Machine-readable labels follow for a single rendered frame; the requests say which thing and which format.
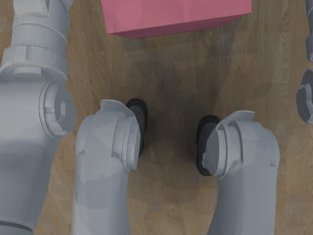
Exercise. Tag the robot thigh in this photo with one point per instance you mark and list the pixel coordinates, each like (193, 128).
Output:
(99, 202)
(246, 202)

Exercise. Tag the robot right upper arm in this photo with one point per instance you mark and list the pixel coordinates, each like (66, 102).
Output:
(304, 97)

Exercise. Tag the robot left forearm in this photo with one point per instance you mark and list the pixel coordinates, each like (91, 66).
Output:
(38, 43)

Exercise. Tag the robot left upper arm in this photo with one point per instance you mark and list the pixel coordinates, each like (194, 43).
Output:
(34, 116)

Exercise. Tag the carton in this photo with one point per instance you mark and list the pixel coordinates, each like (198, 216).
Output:
(149, 18)

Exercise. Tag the robot right thigh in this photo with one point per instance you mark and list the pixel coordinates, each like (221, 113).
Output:
(246, 202)

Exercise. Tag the robot left thigh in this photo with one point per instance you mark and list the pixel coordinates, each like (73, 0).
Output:
(99, 202)

